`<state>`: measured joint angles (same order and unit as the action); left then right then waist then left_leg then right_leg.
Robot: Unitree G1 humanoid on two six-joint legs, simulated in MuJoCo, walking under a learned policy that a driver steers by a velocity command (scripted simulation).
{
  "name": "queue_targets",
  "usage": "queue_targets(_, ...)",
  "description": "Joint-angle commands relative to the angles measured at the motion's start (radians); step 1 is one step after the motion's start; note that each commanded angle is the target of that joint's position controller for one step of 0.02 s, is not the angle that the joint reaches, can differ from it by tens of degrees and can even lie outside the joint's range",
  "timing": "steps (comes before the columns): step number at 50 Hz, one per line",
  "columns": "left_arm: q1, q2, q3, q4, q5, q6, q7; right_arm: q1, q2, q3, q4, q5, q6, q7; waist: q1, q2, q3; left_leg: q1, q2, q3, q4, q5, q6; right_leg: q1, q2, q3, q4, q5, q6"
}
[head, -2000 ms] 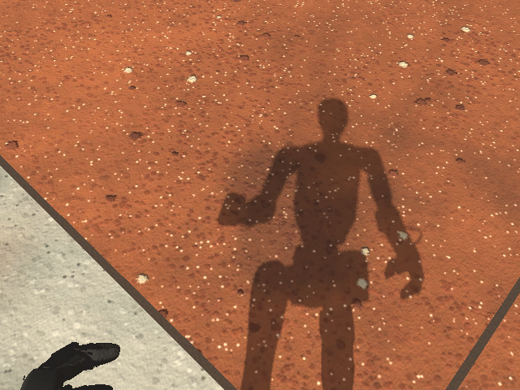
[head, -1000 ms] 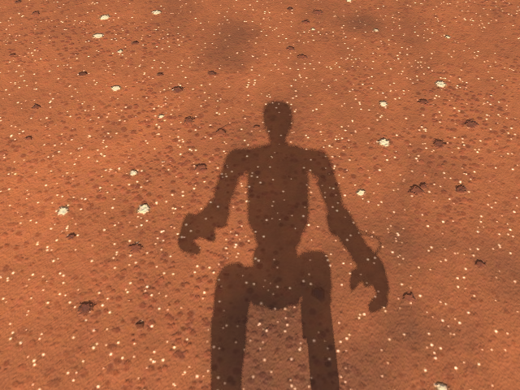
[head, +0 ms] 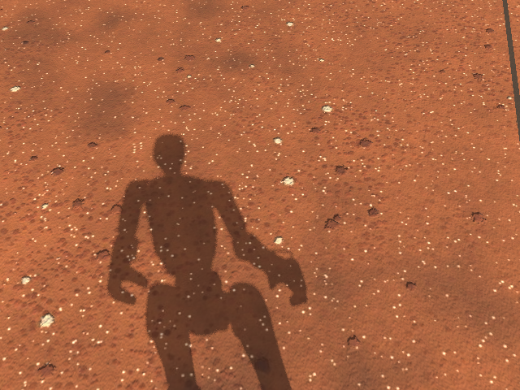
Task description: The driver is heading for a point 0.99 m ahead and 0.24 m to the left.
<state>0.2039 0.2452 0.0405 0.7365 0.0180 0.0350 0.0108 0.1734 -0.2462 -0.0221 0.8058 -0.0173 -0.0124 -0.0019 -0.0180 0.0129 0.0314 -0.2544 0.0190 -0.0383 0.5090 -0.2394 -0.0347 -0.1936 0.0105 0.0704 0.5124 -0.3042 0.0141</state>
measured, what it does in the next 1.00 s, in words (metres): steps on the spot, turning left: right foot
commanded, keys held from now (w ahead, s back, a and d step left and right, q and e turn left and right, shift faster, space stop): no key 0.10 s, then q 0.74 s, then no key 0.16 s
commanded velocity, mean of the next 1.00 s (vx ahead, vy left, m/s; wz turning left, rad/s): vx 0.00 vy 0.00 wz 0.36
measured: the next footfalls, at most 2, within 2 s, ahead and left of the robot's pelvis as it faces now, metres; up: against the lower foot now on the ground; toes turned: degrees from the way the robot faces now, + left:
right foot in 0.88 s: +0.09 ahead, -0.09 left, +0.00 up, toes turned +29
left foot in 1.22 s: -0.04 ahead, +0.13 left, +0.00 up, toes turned +24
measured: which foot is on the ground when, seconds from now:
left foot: down 0.00-0.88, up 0.90-1.00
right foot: down 0.00-0.40, up 0.42-0.86, down 0.88-1.00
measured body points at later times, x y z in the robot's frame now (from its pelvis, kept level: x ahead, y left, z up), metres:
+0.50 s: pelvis -0.01 +0.03 -0.01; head +0.03 +0.05 +0.44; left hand +0.09 +0.33 -0.13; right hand +0.14 -0.24 -0.11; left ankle +0.00 +0.11 -0.74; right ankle -0.04 -0.13 -0.67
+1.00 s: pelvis +0.01 -0.01 +0.01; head +0.04 -0.02 +0.46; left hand +0.00 +0.30 -0.09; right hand +0.26 -0.22 -0.10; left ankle -0.06 +0.11 -0.67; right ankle +0.06 -0.11 -0.74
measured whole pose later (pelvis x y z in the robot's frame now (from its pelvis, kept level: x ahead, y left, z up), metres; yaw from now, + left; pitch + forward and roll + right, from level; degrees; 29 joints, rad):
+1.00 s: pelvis +0.01 -0.01 +0.01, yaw +26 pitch +1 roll +0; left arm 0.19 0.28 0.06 0.77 0.01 -0.02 0.02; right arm 0.18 -0.35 -0.09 0.71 0.01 0.05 -0.04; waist 0.01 0.05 0.04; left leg -0.47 -0.13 -0.19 1.03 -0.46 -0.05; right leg -0.22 0.02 0.05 0.44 -0.23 -0.02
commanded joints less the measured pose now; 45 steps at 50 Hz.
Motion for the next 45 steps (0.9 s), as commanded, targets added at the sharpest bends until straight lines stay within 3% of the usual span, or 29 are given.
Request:
queue_targets(1, -0.015, 0.113, 0.024, -0.045, 0.000, -0.032, 0.005, -0.021, -0.117, -0.032, -0.045, 0.002, -0.005, -0.013, -0.001, -0.082, -0.026, 0.058, 0.020, -0.012, -0.043, 0.100, 0.012, -0.067, -0.067, 0.068, -0.113, 0.123, -0.038)
queue_targets(6, -0.002, 0.102, 0.018, -0.015, -0.001, -0.040, 0.012, -0.004, -0.110, -0.034, 0.003, 0.008, 0.000, -0.021, 0.002, -0.056, -0.009, 0.051, 0.018, -0.018, -0.051, 0.107, 0.004, -0.060, -0.055, 0.054, -0.113, 0.097, -0.032)
queue_targets(9, 0.013, 0.151, 0.037, -0.009, -0.006, -0.037, 0.027, -0.044, -0.144, -0.045, -0.008, 0.022, 0.004, -0.025, 0.022, -0.053, -0.003, -0.034, -0.001, -0.022, -0.001, 0.141, 0.012, -0.012, -0.066, 0.050, -0.102, 0.111, -0.047)
queue_targets(12, 0.044, 0.182, 0.055, -0.003, -0.013, -0.025, 0.043, -0.046, -0.144, -0.052, -0.026, 0.031, 0.009, -0.025, 0.032, -0.105, -0.014, -0.109, -0.020, -0.015, 0.102, 0.121, 0.012, 0.010, -0.152, 0.106, -0.128, 0.144, -0.110)
queue_targets(15, -0.007, 0.178, 0.060, -0.023, -0.012, -0.021, 0.056, -0.009, -0.132, -0.058, -0.037, 0.029, 0.019, -0.015, 0.015, -0.185, -0.026, -0.162, -0.011, 0.014, 0.271, -0.134, 0.021, -0.005, -0.282, 0.175, -0.138, 0.250, -0.197)
queue_targets(17, -0.060, 0.178, 0.061, -0.040, -0.018, -0.024, 0.062, 0.005, -0.122, -0.060, -0.046, 0.031, 0.022, 0.000, 0.001, -0.172, -0.019, -0.165, 0.007, 0.036, 0.295, -0.223, 0.042, -0.022, -0.316, 0.155, -0.105, 0.358, -0.212)
queue_targets(19, -0.082, 0.186, 0.067, -0.040, -0.035, -0.020, 0.066, 0.050, -0.125, -0.064, -0.035, 0.030, 0.021, 0.012, -0.023, -0.124, -0.039, -0.049, -0.010, 0.055, 0.116, -0.044, 0.074, -0.060, -0.259, 0.061, -0.008, 0.346, -0.146)
queue_targets(20, -0.027, 0.168, 0.066, -0.025, -0.034, -0.018, 0.064, 0.060, -0.175, -0.080, -0.042, 0.024, 0.018, 0.014, -0.008, -0.003, -0.043, 0.019, 0.025, -0.069, -0.032, 0.160, 0.109, -0.108, -0.171, -0.031, 0.141, 0.204, -0.075)
queue_targets(21, -0.042, 0.119, 0.054, -0.069, -0.002, -0.017, 0.067, 0.067, -0.316, -0.113, -0.062, 0.021, 0.015, 0.008, 0.015, 0.282, -0.024, 0.105, 0.241, -0.473, -0.163, 0.354, 0.262, -0.344, 0.023, -0.165, 0.404, -0.148, 0.046)
queue_targets(22, -0.110, 0.109, 0.047, -0.090, -0.007, -0.022, 0.070, 0.143, -0.279, -0.092, -0.061, -0.011, -0.002, 0.013, -0.052, 0.270, -0.107, 0.160, 0.329, -0.634, -0.215, 0.417, 0.382, -0.403, 0.056, 0.002, 0.619, -0.409, 0.044)
queue_targets(23, -0.076, 0.130, 0.053, -0.082, -0.023, -0.023, 0.065, 0.108, -0.248, -0.082, -0.071, -0.013, -0.019, 0.012, -0.021, 0.172, -0.111, 0.168, 0.318, -0.552, -0.189, 0.419, 0.373, -0.422, 0.026, 0.047, 0.713, -0.372, 0.034)
queue_targets(24, -0.057, 0.143, 0.059, -0.059, -0.026, -0.022, 0.061, 0.053, -0.236, -0.083, -0.088, 0.007, -0.024, 0.006, 0.002, 0.092, -0.100, 0.156, 0.263, -0.456, -0.165, 0.378, 0.321, -0.424, 0.005, 0.046, 0.724, -0.292, 0.030)
queue_targets(25, -0.058, 0.155, 0.065, -0.049, -0.020, -0.024, 0.063, 0.013, -0.230, -0.082, -0.099, 0.025, -0.019, -0.002, 0.010, 0.051, -0.090, 0.154, 0.232, -0.407, -0.162, 0.334, 0.278, -0.440, -0.012, 0.046, 0.681, -0.216, 0.031)
queue_targets(26, -0.067, 0.161, 0.069, -0.046, -0.016, -0.026, 0.064, 0.002, -0.215, -0.076, -0.103, 0.032, -0.011, -0.013, 0.012, 0.056, -0.099, 0.140, 0.203, -0.372, -0.166, 0.325, 0.256, -0.408, -0.023, 0.047, 0.645, -0.164, 0.036)
queue_targets(28, -0.061, 0.131, 0.062, -0.046, -0.023, -0.030, 0.056, 0.017, -0.206, -0.074, -0.109, 0.031, 0.005, -0.025, 0.014, 0.082, -0.112, 0.130, 0.159, -0.334, -0.176, 0.319, 0.250, -0.359, 0.002, 0.025, 0.585, -0.107, 0.054)
queue_targets(32, -0.094, 0.115, 0.053, -0.052, -0.027, -0.037, 0.050, 0.030, -0.218, -0.084, -0.124, 0.031, 0.022, -0.040, -0.006, 0.109, -0.106, 0.150, 0.143, -0.364, -0.189, 0.201, 0.253, -0.326, 0.020, 0.030, 0.363, -0.074, 0.077)
queue_targets(38, -0.086, 0.138, 0.057, -0.045, -0.035, -0.061, 0.025, -0.012, -0.234, -0.095, -0.156, 0.029, 0.044, -0.036, -0.008, 0.155, -0.090, 0.068, 0.128, -0.461, -0.190, 0.148, 0.251, -0.185, 0.044, 0.036, 0.164, -0.066, 0.067)
queue_targets(40, -0.065, 0.143, 0.059, -0.039, -0.038, -0.072, 0.015, -0.026, -0.233, -0.097, -0.165, 0.036, 0.051, -0.036, 0.001, 0.157, -0.100, 0.079, 0.121, -0.495, -0.169, 0.192, 0.239, -0.140, 0.047, 0.035, 0.074, -0.043, 0.053)
queue_targets(42, -0.006, 0.145, 0.064, -0.016, -0.038, -0.081, 0.007, -0.057, -0.224, -0.094, -0.177, 0.049, 0.059, -0.040, 0.042, 0.145, -0.107, 0.046, 0.079, -0.488, -0.121, 0.190, 0.198, -0.024, 0.041, 0.011, -0.126, 0.099, 0.027)
queue_targets(43, 0.019, 0.175, 0.073, -0.007, -0.029, -0.080, 0.007, -0.037, -0.197, -0.086, -0.177, 0.049, 0.061, -0.043, 0.040, 0.107, -0.124, -0.008, 0.038, -0.442, -0.063, 0.103, 0.153, 0.068, -0.034, 0.047, -0.187, 0.176, 0.000)
queue_targets(44, 0.004, 0.231, 0.080, -0.022, -0.010, -0.073, 0.012, 0.032, -0.139, -0.070, -0.169, 0.032, 0.060, -0.039, -0.008, -0.099, -0.145, -0.112, -0.076, -0.297, 0.143, -0.168, 0.095, 0.150, -0.236, 0.251, -0.230, 0.239, -0.078)
queue_targets(45, -0.024, 0.275, 0.084, -0.033, 0.031, -0.067, 0.007, 0.017, -0.180, -0.086, -0.194, 0.037, 0.048, -0.040, -0.013, -0.273, -0.075, -0.272, -0.191, -0.162, 0.335, -0.403, 0.045, 0.065, -0.366, 0.453, -0.258, 0.335, -0.242)
Keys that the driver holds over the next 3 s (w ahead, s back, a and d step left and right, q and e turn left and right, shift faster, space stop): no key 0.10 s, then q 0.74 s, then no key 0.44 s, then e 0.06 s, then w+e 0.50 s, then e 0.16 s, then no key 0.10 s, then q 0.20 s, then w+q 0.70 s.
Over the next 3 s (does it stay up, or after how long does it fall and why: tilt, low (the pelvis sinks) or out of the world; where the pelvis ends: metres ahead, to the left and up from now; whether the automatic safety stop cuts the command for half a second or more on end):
stays up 0.55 0.09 -0.02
